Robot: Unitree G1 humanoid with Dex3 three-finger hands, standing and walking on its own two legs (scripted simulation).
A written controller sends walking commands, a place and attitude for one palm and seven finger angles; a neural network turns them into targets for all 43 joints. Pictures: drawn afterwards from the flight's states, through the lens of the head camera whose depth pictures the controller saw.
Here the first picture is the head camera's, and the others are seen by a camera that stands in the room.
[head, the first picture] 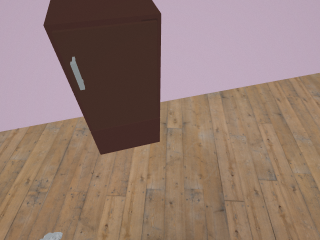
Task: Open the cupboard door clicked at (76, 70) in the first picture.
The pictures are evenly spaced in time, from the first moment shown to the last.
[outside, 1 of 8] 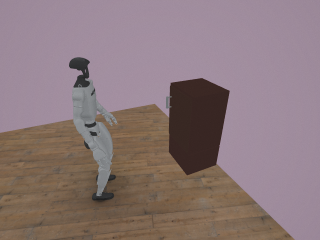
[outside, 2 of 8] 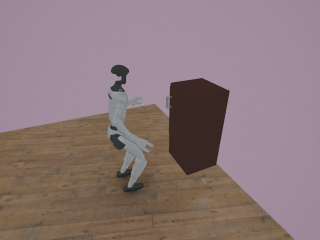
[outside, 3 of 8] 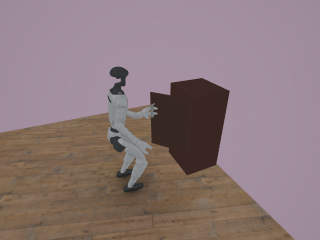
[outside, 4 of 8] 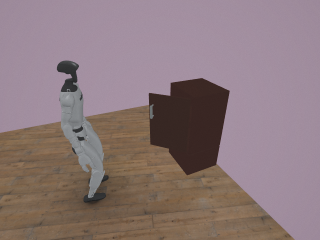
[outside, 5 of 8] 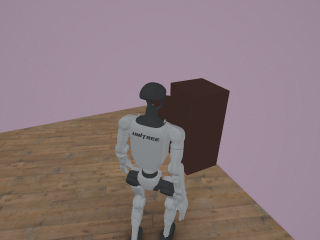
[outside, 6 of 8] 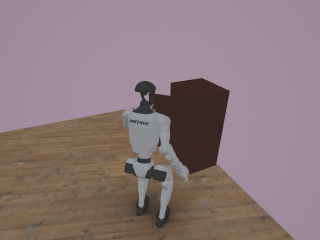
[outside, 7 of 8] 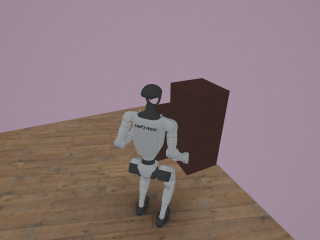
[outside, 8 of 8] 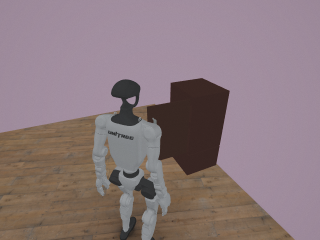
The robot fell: no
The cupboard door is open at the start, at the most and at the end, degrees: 0 92 89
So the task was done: yes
